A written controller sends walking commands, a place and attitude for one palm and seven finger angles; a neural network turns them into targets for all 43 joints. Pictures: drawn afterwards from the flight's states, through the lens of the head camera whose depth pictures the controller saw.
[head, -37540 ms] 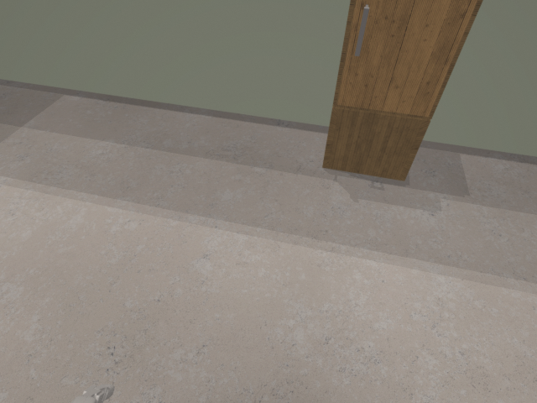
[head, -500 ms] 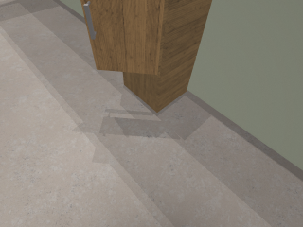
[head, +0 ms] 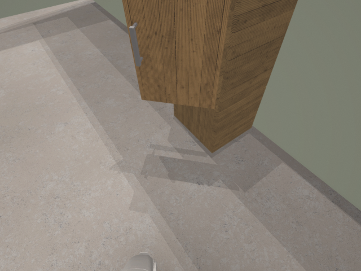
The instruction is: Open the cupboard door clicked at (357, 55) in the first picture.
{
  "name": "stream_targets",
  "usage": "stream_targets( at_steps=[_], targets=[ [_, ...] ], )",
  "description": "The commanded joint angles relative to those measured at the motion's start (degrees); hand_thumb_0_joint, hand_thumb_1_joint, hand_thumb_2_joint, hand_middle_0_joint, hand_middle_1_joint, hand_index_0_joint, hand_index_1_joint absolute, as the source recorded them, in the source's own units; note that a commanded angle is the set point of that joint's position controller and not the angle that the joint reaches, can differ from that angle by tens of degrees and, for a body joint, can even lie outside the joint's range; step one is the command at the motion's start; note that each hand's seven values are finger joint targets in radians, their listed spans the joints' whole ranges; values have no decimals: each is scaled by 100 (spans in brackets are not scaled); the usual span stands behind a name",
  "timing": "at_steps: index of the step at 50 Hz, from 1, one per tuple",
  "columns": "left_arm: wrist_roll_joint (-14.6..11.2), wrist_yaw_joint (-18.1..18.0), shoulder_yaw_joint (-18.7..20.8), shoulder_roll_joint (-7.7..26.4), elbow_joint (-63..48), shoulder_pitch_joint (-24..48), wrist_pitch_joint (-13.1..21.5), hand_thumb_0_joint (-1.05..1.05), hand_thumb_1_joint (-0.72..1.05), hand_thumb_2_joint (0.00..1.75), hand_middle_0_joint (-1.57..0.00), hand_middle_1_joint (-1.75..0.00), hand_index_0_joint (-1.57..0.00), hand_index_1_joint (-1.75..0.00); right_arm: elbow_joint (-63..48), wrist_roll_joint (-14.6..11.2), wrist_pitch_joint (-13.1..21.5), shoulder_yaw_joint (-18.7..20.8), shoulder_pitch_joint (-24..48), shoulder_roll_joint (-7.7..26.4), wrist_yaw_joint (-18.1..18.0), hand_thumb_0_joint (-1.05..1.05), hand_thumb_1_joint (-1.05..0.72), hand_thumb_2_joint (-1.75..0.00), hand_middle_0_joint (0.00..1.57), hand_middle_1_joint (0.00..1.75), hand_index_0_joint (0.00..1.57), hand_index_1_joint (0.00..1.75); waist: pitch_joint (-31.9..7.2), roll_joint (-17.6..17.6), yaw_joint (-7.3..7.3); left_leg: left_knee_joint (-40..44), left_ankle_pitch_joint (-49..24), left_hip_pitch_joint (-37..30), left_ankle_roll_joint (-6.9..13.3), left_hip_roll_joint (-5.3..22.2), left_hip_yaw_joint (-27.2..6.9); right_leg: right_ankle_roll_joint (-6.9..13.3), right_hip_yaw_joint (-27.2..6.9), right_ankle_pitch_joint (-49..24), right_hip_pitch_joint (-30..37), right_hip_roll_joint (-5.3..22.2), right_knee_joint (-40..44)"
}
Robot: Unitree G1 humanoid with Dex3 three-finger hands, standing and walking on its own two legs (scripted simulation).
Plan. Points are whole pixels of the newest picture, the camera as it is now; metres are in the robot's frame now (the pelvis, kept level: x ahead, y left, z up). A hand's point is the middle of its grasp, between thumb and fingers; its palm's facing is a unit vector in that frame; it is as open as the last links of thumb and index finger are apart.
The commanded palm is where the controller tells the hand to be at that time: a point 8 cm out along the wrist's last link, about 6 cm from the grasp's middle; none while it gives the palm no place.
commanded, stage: take the last steps up to it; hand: left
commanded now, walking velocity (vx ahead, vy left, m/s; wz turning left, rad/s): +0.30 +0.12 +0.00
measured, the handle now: (137, 45) +0.97 +0.28 -0.01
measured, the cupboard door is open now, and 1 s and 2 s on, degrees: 43 43 43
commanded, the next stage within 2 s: come to a stop and stand still in 0.86 s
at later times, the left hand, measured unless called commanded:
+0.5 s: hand (107, 207) +0.30 +0.25 -0.16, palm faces -0.03 -0.98 -0.21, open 7.4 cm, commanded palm none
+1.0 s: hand (110, 203) +0.32 +0.26 -0.19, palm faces +0.04 -0.99 -0.15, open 7.3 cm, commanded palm none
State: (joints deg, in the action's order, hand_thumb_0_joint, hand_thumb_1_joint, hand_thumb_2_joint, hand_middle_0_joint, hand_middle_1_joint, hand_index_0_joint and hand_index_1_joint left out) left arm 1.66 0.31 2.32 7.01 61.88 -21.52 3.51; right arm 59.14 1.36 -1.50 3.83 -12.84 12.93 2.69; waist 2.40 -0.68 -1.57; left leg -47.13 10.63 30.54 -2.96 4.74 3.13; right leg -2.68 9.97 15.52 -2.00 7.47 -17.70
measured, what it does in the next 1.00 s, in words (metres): walks ahead: left foot, then right foot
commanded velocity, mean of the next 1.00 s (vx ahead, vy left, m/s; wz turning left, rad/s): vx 0.22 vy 0.05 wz -0.03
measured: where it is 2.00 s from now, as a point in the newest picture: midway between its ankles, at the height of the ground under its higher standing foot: (183, 247)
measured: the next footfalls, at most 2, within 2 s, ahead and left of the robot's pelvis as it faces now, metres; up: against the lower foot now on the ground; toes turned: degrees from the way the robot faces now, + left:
left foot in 0.12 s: +0.17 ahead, +0.16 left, +0.00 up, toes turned +8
right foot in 0.58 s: +0.31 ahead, -0.05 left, +0.00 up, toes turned -11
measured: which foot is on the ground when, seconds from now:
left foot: up 0.00-0.10, down 0.12-0.58, up 0.60-0.98, down 1.00-1.00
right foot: down 0.00-0.12, up 0.14-0.56, down 0.58-1.00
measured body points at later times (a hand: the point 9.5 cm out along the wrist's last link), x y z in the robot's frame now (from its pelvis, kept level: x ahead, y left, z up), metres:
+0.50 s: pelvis +0.18 +0.07 -0.01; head +0.20 +0.05 +0.44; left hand +0.30 +0.30 -0.14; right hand +0.15 -0.16 -0.17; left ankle +0.13 +0.16 -0.75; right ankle +0.26 -0.04 -0.72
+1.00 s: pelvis +0.36 +0.08 -0.02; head +0.37 +0.10 +0.43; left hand +0.32 +0.31 -0.18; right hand +0.42 -0.16 -0.16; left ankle +0.42 +0.18 -0.75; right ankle +0.28 -0.04 -0.75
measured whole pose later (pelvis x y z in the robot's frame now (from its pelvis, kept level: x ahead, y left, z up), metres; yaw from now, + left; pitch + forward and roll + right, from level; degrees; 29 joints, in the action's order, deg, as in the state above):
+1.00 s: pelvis +0.36 +0.08 -0.02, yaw -4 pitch +0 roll -1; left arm 1.2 0.1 2.8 9.1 63.9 -21.0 2.1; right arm 59.6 1.4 2.4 2.2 -10.8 10.2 1.0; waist 1.5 -0.6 -2.4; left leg -29.0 9.2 19.4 -0.9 2.6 5.0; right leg -1.3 7.1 20.2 -5.5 2.7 -26.0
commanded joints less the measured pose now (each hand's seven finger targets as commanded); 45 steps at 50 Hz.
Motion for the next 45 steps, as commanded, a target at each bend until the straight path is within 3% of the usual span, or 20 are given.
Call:
stream_targets(
  at_steps=[1, 3, 4, 5, 6, 7, 8, 11, 14, 23, 26, 27, 28, 29, 30, 31, 33, 36, 40, 45],
  targets=[
    [26, -103, 258, 1225, -57, -344, 74, 0, 90, 90, -20, -30, -20, -30, -602, -30, 269, -91, 712, -88, 44, 0, -90, -90, 20, 30, 20, 30, 258, -1093, -176, 1121, 271, -230, 127, -186, 351, 690, -527, -1612, -73, 1254, 319],
    [14, -99, 273, 1245, -28, -219, 31, 0, 90, 90, -20, -30, -20, -30, -477, -18, 335, -63, 279, 17, 3, 0, -90, -90, 20, 30, 20, 30, 169, -1033, 74, 1674, 198, -1288, 246, -385, 573, 588, -384, -1637, -547, 1142, -174],
    [-1, -94, 265, 1193, -56, -138, 6, 0, 90, 90, -20, -30, -20, -30, -277, 12, 372, -24, -392, 210, -51, 0, -90, -90, 20, 30, 20, 30, -77, -673, 401, 2011, 151, -2251, 313, -487, 611, 498, -144, -1823, -912, 917, -998],
    [-27, -57, 205, 947, -127, -239, -16, 0, 90, 90, -20, -30, -20, -30, -46, 51, 408, 96, -1219, 716, -130, 0, -90, -90, 20, 30, 20, 30, -697, 388, 717, 2016, 186, -3525, 519, 103, 18, 320, 167, -1050, -1609, 515, -2372],
    [-90, -30, 141, 601, -296, -280, -34, 0, 90, 90, -20, -30, -20, -30, 91, 82, 433, 257, -1908, 1313, -234, 0, -90, -90, 20, 30, 20, 30, -1195, 1932, 895, 2600, 143, -4314, 1086, 1518, -2132, 107, 298, 1811, -2900, -324, -4096],
    [-67, -71, 113, 605, -501, 171, -67, 0, 90, 90, -20, -30, -20, -30, 131, 38, 363, 244, -2058, 1362, -336, 0, -90, -90, 20, 30, 20, 30, -1222, 1720, 947, 3083, 97, -4238, 1385, 1828, -2469, 291, -448, 1993, -3371, -323, -5166],
    [-76, -67, 106, 594, -647, 504, -48, 0, 90, 90, -20, -30, -20, -30, 34, 45, 365, 200, -1721, 1261, -346, 0, -90, -90, 20, 30, 20, 30, -692, 1039, 806, 3222, 408, -3561, 1481, 1914, -2377, 396, -642, 1651, -3594, -77, -5691],
    [-25, -8, 145, 536, -409, 514, -143, 0, 90, 90, -20, -30, -20, -30, -200, 28, 491, -43, -714, 449, -397, 0, -90, -90, 20, 30, 20, 30, 23, 883, 324, 3473, -80, -2162, 1223, 1390, -1242, 350, -888, 532, -3323, 212, -5591],
    [-24, 23, 135, 428, -350, 282, -234, 0, 90, 90, -20, -30, -20, -30, -143, 14, 599, -69, -664, 357, -414, 0, -90, -90, 20, 30, 20, 30, -94, 492, 76, 3662, -626, -2113, 1274, 1242, -697, 278, -827, 218, -3105, 145, -4981],
    [-17, 85, 116, 526, -909, 1361, -232, 0, 90, 90, -20, -30, -20, -30, 54, 54, 559, -55, -889, 442, -350, 0, -90, -90, 20, 30, 20, 30, 216, 351, 189, 3639, -810, -2415, 1374, 1153, -260, 314, -505, -192, -2549, -140, -2366],
    [-7, 92, 146, 607, -881, 1200, -204, 0, 90, 90, -20, -30, -20, -30, 152, 57, 510, -72, -883, 476, -345, 0, -90, -90, 20, 30, 20, 30, 145, 271, 55, 3063, -721, -2228, 1149, 972, -19, 380, -305, -347, -1623, -366, -1690],
    [-1, 81, 190, 718, -767, 827, -175, 0, 90, 90, -20, -30, -20, -30, 166, 38, 495, -91, -850, 437, -342, 0, -90, -90, 20, 30, 20, 30, 37, 69, -125, 2501, -711, -1957, 990, 746, 134, 433, -284, -464, -906, -460, -1359],
    [18, 47, 272, 1014, -567, 141, -102, 0, 90, 90, -20, -30, -20, -30, 138, -16, 507, -112, -788, 341, -315, 0, -90, -90, 20, 30, 20, 30, -202, -483, -432, 1380, -507, -1283, 754, 326, 416, 616, -856, -422, 181, -168, -1007],
    [34, -1, 408, 1582, -349, -608, -37, 0, 90, 90, -20, -30, -20, -30, 6, -66, 524, -130, -872, 123, -269, 0, -90, -90, 20, 30, 20, 30, -596, -1708, -608, -252, 1016, 64, 422, -410, 829, 1214, -2933, -555, 1357, 1300, -306],
    [-81, -46, 418, 1784, -311, -803, -48, 0, 90, 90, -20, -30, -20, -30, -100, -65, 483, -104, -646, 268, -265, 0, -90, -90, 20, 30, 20, 30, -620, -1569, -624, -1657, 2446, 457, 353, -468, 293, 1720, -3881, -623, 1168, 2009, 396],
    [-91, -99, 378, 1504, -408, -379, -10, 0, 90, 90, -20, -30, -20, -30, -77, -52, 462, -63, -410, 371, -270, 0, -90, -90, 20, 30, 20, 30, -334, -1055, -467, -2060, 1872, 657, 371, -171, -300, 1637, -3519, -606, 710, 1757, 430],
    [-121, -125, 250, 1105, -599, 327, -9, 0, 90, 90, -20, -30, -20, -30, -6, -51, 399, -65, -303, 105, -272, 0, -90, -90, 20, 30, 20, 30, -10, -463, -109, -1860, 1083, 400, 258, 112, -384, 1330, -2387, -1204, -167, 1390, 521],
    [-92, -96, 150, 804, -564, 489, 91, 0, 90, 90, -20, -30, -20, -30, 177, -11, 264, -117, -717, -148, -237, 0, -90, -90, 20, 30, 20, 30, -190, -599, 199, -1093, 570, -264, 105, 123, -169, 1105, -1295, -1614, -723, 891, 666],
    [-57, -72, 193, 886, -383, 305, 129, 0, 90, 90, -20, -30, -20, -30, 73, -18, 258, -119, -424, -292, -179, 0, -90, -90, 20, 30, 20, 30, -144, -411, 111, 143, 316, -347, 31, 1, 91, 1177, -1079, -1754, -536, 792, 687],
    [-39, -67, 196, 1077, -130, 143, 64, 0, 90, 90, -20, -30, -20, -30, -122, -21, 354, -124, 8, -195, -155, 0, -90, -90, 20, 30, 20, 30, 8, -776, 5, 1256, 288, -820, 109, -212, 212, 1082, -1085, -1632, -507, 873, 317]
  ],
)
